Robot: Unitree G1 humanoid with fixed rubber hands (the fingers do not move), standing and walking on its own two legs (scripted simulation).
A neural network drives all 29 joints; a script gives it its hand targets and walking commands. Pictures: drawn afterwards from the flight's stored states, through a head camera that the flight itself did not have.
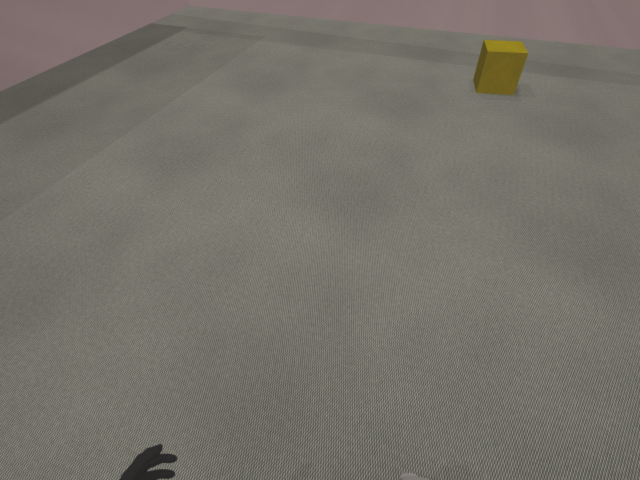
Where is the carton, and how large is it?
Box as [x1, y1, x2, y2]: [473, 40, 527, 94]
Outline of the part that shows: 484,40 473,79 476,92 513,94 527,55 527,52 521,41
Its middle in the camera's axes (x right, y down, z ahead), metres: +1.26 -1.17 +2.68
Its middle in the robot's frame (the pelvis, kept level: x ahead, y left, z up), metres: +2.80 -1.14 -0.60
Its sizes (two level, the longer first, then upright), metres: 0.251 0.223 0.280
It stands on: the floor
